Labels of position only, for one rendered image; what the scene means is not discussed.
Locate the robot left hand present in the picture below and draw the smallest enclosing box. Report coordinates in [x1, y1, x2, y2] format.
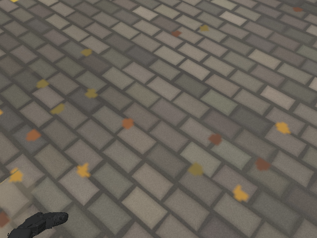
[7, 212, 68, 238]

